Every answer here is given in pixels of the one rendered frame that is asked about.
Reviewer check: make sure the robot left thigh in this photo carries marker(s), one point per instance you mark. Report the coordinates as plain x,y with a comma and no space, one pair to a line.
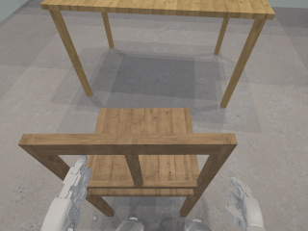
130,225

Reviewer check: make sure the robot left hand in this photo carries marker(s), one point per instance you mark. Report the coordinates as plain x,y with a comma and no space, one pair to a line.
65,207

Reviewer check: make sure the robot right thigh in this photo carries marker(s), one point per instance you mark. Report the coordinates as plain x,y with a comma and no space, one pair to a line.
196,226

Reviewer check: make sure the chair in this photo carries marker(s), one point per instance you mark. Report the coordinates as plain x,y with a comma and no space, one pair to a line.
138,152

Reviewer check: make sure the robot right hand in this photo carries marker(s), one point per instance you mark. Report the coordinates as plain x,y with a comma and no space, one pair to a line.
247,211

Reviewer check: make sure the robot thigh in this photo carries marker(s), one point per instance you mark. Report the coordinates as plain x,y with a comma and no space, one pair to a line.
196,226
130,225

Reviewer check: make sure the table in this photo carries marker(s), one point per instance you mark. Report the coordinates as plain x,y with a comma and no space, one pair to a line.
260,10

